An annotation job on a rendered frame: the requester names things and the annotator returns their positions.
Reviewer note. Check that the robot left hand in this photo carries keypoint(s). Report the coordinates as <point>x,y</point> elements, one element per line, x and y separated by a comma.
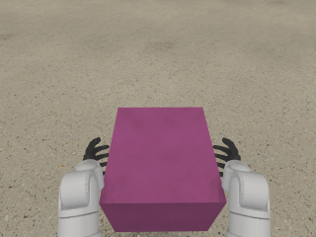
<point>91,150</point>

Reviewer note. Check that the right robot forearm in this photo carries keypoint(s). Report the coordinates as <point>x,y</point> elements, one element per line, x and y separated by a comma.
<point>248,202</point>

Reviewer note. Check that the left robot forearm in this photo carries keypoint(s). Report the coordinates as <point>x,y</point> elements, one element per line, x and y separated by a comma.
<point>78,200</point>

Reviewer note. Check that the carton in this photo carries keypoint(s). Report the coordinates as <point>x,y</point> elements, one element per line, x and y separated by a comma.
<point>161,173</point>

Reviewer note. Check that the robot right hand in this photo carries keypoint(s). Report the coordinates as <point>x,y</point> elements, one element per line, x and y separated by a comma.
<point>232,153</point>

